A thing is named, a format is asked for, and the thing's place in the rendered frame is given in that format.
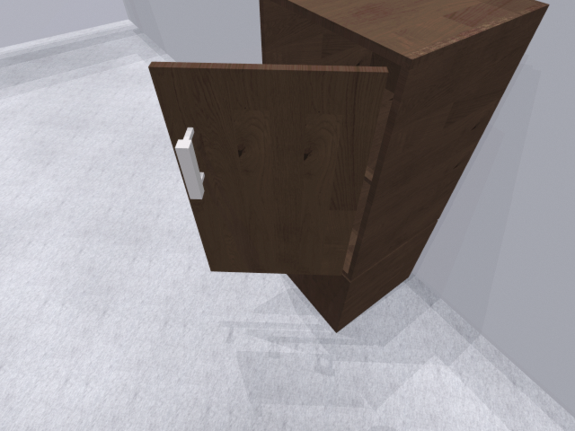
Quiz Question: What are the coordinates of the handle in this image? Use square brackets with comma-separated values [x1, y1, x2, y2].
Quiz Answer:
[175, 128, 205, 199]

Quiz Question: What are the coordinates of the cupboard door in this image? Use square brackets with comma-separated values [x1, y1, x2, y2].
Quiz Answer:
[148, 62, 389, 276]

